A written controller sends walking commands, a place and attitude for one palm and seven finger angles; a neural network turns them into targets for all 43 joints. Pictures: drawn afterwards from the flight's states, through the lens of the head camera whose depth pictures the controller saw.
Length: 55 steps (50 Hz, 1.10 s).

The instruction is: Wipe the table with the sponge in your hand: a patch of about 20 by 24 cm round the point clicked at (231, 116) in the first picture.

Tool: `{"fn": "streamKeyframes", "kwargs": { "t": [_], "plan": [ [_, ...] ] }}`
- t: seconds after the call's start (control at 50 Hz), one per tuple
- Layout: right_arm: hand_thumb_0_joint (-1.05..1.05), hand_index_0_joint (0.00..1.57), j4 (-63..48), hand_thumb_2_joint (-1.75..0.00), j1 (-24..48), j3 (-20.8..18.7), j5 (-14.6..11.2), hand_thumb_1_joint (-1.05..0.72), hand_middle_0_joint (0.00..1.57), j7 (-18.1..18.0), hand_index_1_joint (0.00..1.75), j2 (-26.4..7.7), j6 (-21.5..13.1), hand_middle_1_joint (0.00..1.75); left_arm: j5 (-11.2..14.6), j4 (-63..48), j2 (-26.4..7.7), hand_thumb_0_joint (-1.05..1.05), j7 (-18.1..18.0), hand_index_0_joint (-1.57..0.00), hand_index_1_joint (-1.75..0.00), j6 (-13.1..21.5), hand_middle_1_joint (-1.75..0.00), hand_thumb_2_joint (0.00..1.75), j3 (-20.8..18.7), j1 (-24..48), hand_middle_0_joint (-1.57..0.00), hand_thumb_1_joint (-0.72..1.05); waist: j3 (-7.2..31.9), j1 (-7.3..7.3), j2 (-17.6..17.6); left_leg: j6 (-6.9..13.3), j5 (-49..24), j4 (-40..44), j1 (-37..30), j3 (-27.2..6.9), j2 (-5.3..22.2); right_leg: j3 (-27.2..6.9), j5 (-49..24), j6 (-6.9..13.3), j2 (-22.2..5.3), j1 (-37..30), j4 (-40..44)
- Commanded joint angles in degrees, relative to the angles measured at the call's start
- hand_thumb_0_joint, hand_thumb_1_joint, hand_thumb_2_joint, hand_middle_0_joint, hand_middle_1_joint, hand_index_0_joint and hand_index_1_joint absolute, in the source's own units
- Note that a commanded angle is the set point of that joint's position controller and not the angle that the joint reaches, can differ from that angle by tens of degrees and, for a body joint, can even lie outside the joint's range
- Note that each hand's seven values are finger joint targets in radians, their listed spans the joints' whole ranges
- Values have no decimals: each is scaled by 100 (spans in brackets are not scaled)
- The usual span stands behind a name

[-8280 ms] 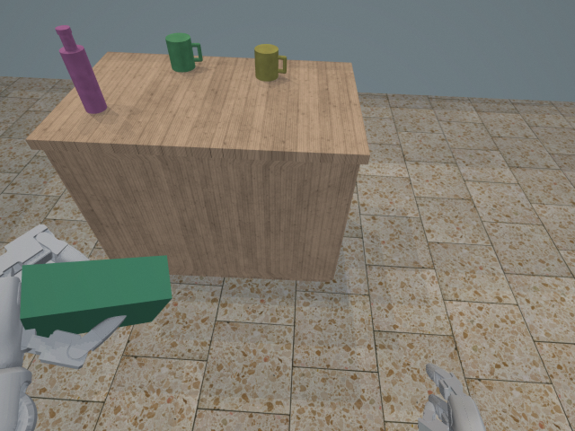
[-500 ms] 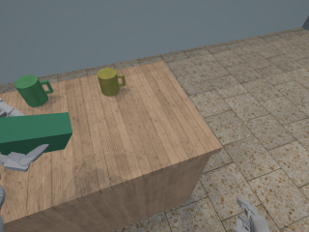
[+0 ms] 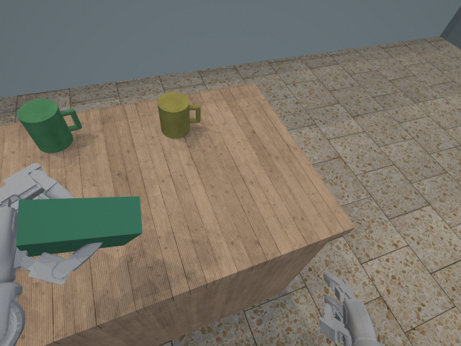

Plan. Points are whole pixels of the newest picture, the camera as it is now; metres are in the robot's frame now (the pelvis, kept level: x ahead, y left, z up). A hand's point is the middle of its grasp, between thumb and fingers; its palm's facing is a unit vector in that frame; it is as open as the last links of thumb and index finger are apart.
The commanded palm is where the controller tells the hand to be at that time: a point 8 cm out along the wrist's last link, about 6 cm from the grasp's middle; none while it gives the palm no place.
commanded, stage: come to a stop and stand still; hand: left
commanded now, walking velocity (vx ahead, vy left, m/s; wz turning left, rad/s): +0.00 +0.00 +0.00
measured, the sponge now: (99, 225) +0.24 +0.21 +0.12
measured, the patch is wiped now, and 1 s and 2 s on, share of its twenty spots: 0.00 0.00 0.00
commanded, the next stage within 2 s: look again from close up in 0.20 s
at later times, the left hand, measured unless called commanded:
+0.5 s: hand (55, 242) +0.20 +0.24 +0.15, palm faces +0.37 -0.85 -0.38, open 8.9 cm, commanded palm +0.14 +0.27 +0.17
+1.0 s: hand (82, 232) +0.21 +0.21 +0.16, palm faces +0.36 -0.86 -0.37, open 8.9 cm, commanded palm +0.15 +0.24 +0.17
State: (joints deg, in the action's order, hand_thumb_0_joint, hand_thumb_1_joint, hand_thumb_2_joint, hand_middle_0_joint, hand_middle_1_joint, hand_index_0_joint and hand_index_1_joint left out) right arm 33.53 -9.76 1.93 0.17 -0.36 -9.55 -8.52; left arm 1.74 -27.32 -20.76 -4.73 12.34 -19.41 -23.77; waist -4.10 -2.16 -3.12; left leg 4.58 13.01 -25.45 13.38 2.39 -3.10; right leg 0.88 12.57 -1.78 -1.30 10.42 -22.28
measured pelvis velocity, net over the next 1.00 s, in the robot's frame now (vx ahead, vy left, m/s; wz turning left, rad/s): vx -0.01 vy -0.04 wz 0.00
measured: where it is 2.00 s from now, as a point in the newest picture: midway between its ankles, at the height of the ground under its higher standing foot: outside the picture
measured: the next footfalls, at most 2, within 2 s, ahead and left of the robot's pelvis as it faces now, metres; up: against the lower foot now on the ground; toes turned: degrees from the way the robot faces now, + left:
none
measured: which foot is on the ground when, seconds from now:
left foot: down 0.00-1.00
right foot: down 0.00-1.00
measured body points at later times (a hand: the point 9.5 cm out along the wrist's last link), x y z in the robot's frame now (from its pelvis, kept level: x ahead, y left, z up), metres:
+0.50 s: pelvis -0.02 -0.01 +0.00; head +0.01 +0.01 +0.45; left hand +0.17 +0.28 +0.17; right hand +0.16 -0.24 -0.07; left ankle +0.00 +0.06 -0.74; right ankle -0.01 -0.15 -0.74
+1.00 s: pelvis -0.01 -0.04 +0.00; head +0.01 -0.02 +0.45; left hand +0.18 +0.25 +0.18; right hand +0.17 -0.26 -0.07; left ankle +0.00 +0.06 -0.74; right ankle -0.01 -0.15 -0.74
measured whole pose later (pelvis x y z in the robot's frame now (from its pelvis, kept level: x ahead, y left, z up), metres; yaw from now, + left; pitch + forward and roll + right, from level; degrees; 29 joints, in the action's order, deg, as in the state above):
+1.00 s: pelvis -0.01 -0.04 +0.00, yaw +0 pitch +0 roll -1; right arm 33.0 -11.0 0.7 -0.5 -1.7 -10.4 -6.6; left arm 2.8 -26.5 -21.5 -5.1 11.7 -20.2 -23.4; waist -2.8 -1.3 -2.0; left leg 1.5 10.8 -23.6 13.1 1.2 -0.4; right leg 2.0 10.7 1.0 1.4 10.3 -20.7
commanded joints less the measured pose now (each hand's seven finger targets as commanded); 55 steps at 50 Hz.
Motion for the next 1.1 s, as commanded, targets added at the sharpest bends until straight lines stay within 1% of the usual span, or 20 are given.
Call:
{"fn": "streamKeyframes", "kwargs": {
  "t": [0.0,0.02,0.1,0.12,0.2,0.22,0.26,0.34,0.4,0.42,0.44,0.6,0.62,0.74,0.78,0.84,0.9,0.92,1.02,1.08],
  "plan": [
    [0,20,-902,-90,388,-363,-44,-90,20,-112,30,-850,-267,30,22,-1718,-1393,0,-200,-120,-160,399,-160,130,-981,682,-120,10,1350,78,1036,-600,-2625,428,-713,-796,1012,0,-760,240,-24,-339,-211],
    [0,20,-908,-90,318,-351,-1,-90,20,-111,30,-839,-233,30,58,-1734,-1146,0,-173,-120,-160,437,-160,130,-778,683,-120,10,1347,92,1122,-615,-2670,443,-669,-839,1013,49,-627,263,-17,-337,-201],
    [0,20,-934,-90,337,-373,-24,-90,20,-70,30,-800,-256,30,59,-1782,-1255,0,-203,-120,-160,460,-160,130,-974,308,-120,10,1439,69,1409,-677,-3082,345,-946,-813,1085,74,-349,296,-18,-191,-249],
    [0,20,-930,-90,245,-350,8,-90,20,-58,30,-816,-205,30,101,-1615,-1038,0,-173,-120,-160,454,-160,130,-779,186,-120,10,1395,95,1286,-635,-2932,337,-822,-815,1105,85,-346,293,-49,-235,-144],
    [0,20,-927,-90,271,-383,-82,-90,20,-69,30,-877,-161,30,118,-1177,-933,0,-173,-120,-160,359,-160,130,-793,-143,-120,10,1233,123,857,-692,-2290,359,-456,-730,962,-1,-1100,281,-82,-474,101],
    [0,20,-915,-90,199,-358,-57,-90,20,-68,30,-891,-120,30,150,-1012,-778,0,-139,-120,-160,343,-160,130,-606,-136,-120,10,1166,134,730,-678,-1967,435,-314,-747,947,18,-1050,264,-92,-494,160],
    [0,20,-916,-90,213,-401,-80,-90,20,-108,30,-939,-98,30,138,-924,-860,0,-144,-120,-160,306,-160,130,-648,29,-120,10,1037,139,619,-659,-1368,575,-126,-777,894,-86,-997,269,-117,-518,221],
    [0,20,-956,-90,321,-385,-99,-90,20,-185,30,-923,-107,30,93,-1099,-915,0,-166,-120,-160,357,-160,130,-570,438,-120,10,934,139,777,-536,-383,802,36,-788,819,-134,-683,256,-101,-527,281],
    [0,20,-966,-90,468,-374,-118,-90,20,-225,30,-906,-183,30,43,-1401,-1157,0,-223,-120,-160,412,-160,130,-746,623,-120,10,985,118,818,-422,-68,805,71,-788,771,-183,-640,245,-97,-594,279],
    [0,20,-958,-90,418,-340,-78,-90,20,-229,30,-902,-179,30,72,-1313,-967,0,-203,-120,-160,438,-160,130,-569,608,-120,10,965,112,788,-383,93,831,131,-802,757,-156,-526,245,-110,-591,322],
    [0,20,-970,-90,391,-383,-90,-90,20,-235,30,-909,-208,30,57,-1384,-1069,0,-219,-120,-160,445,-160,130,-648,597,-120,10,983,114,805,-369,128,788,151,-817,742,-210,-541,260,-125,-642,326],
    [0,20,-856,-90,350,-417,-108,-90,20,-219,30,-933,-226,30,89,-937,-1000,0,-219,-120,-160,411,-160,130,-763,-19,-120,10,909,122,686,-369,-43,690,-8,-774,716,-338,-488,297,-155,-336,490],
    [0,20,-862,-90,285,-392,-77,-90,20,-217,30,-935,-196,30,118,-825,-858,0,-186,-120,-160,410,-160,130,-633,-41,-120,10,894,117,562,-353,-57,693,16,-759,720,-293,-474,283,-154,-326,524],
    [0,20,-890,-90,333,-413,-102,-90,20,-246,30,-937,-193,30,135,-966,-988,0,-163,-120,-160,361,-160,130,-654,236,-120,10,974,128,431,-369,-364,710,-177,-775,774,-312,-641,264,-116,-297,493],
    [0,20,-891,-90,330,-428,-99,-90,20,-252,30,-950,-184,30,151,-1059,-1031,0,-159,-120,-160,344,-160,130,-677,385,-120,10,973,124,455,-383,-444,735,-218,-782,829,-295,-655,242,-78,-275,443],
    [0,20,-921,-90,357,-426,-102,-90,20,-241,30,-918,-169,30,158,-1215,-1033,0,-155,-120,-160,330,-160,130,-629,555,-120,10,981,131,811,-410,-491,835,-242,-818,928,-224,-590,226,-7,-288,319],
    [0,20,-927,-90,403,-430,-114,-90,20,-205,30,-877,-159,30,164,-1220,-1075,0,-161,-120,-160,295,-160,130,-705,477,-120,10,991,129,846,-383,-422,827,-290,-795,1014,-211,-541,221,24,-221,274],
    [0,20,-940,-90,353,-419,-102,-90,20,-195,30,-869,-130,30,191,-1155,-912,0,-138,-120,-160,287,-160,130,-559,476,-120,10,921,137,908,-371,-335,852,-188,-812,1045,-182,-478,215,22,-216,277],
    [0,20,-992,-90,314,-459,-95,-90,20,-140,30,-879,-58,30,220,-1227,-983,0,-108,-120,-160,221,-160,130,-654,285,-120,10,1070,141,906,-369,-891,631,-278,-777,1117,-160,-747,228,27,-218,227],
    [0,20,-1051,-90,293,-500,-98,-90,20,-133,30,-902,-16,30,257,-1306,-1052,0,-74,-120,-160,164,-160,130,-724,229,-120,10,1197,141,716,-370,-1308,353,-375,-721,1140,-237,-1059,254,-38,-234,210]
  ]
}}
